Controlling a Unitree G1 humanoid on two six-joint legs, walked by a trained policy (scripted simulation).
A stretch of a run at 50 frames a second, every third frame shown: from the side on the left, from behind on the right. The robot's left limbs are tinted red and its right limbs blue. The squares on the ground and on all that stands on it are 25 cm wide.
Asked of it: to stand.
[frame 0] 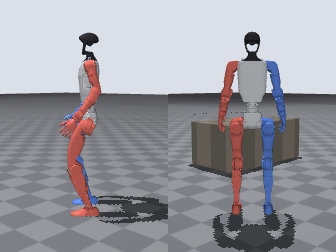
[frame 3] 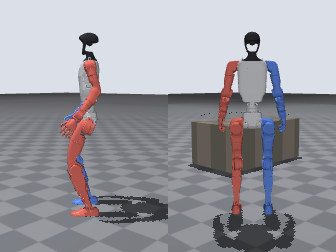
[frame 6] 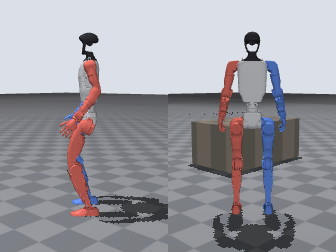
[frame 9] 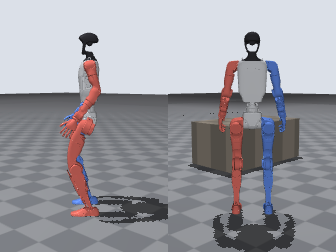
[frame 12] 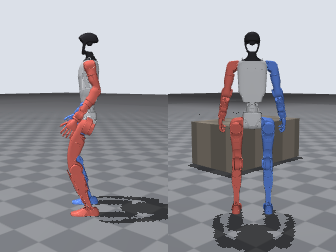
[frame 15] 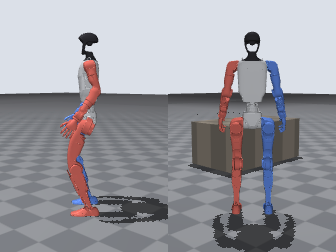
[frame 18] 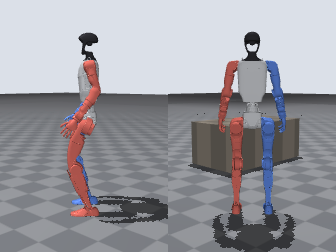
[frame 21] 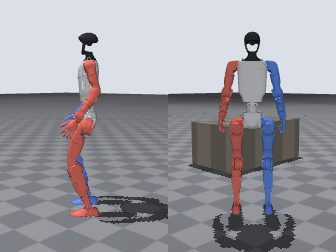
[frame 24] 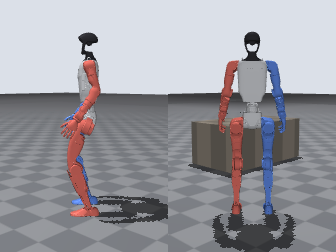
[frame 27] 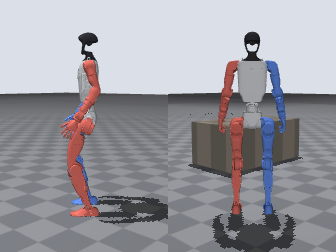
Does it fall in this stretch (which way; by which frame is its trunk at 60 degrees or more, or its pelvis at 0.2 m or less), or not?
no
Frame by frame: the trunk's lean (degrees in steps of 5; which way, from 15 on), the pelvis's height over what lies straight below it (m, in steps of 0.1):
0: 0, 0.8
3: 0, 0.8
6: 0, 0.8
9: 0, 0.8
12: 0, 0.8
15: 0, 0.8
18: 0, 0.8
21: 0, 0.8
24: 0, 0.8
27: 0, 0.8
